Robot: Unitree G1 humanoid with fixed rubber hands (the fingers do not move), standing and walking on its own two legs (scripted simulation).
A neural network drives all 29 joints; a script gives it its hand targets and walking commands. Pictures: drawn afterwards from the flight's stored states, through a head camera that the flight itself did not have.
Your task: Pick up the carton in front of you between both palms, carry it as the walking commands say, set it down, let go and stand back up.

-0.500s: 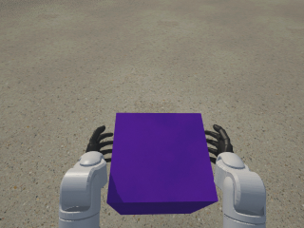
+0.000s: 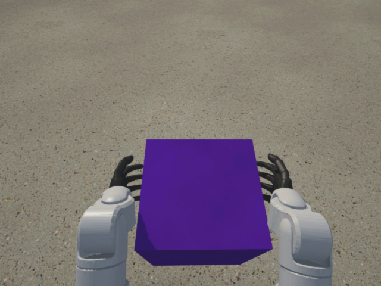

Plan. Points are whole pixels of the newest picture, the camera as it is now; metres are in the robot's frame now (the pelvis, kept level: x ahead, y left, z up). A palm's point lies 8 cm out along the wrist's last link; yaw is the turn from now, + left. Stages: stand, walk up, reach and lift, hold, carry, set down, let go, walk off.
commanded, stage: carry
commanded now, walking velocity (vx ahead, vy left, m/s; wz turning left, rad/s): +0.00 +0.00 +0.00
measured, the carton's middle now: (198, 208) +0.30 +0.00 +0.01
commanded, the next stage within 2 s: none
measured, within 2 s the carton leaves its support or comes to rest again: neither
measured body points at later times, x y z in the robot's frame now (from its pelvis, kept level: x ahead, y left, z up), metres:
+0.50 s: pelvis +0.17 -0.01 +0.01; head +0.15 -0.02 +0.46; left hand +0.45 +0.14 +0.11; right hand +0.46 -0.16 +0.11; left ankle +0.12 +0.09 -0.72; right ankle +0.11 -0.12 -0.72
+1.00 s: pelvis +0.17 -0.01 +0.01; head +0.15 -0.01 +0.46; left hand +0.46 +0.14 +0.06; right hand +0.47 -0.16 +0.07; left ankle +0.12 +0.10 -0.73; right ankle +0.11 -0.12 -0.73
